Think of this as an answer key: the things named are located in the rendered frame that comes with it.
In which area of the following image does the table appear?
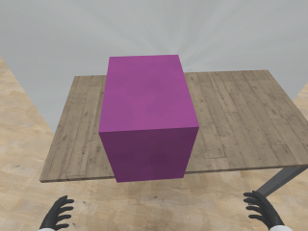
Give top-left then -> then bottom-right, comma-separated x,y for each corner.
39,69 -> 308,206

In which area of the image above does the carton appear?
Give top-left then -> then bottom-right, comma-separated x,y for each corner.
98,55 -> 199,183

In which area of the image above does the robot right hand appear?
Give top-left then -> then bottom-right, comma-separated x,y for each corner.
244,191 -> 285,231

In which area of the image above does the robot left hand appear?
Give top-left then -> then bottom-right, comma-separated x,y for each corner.
39,195 -> 74,231

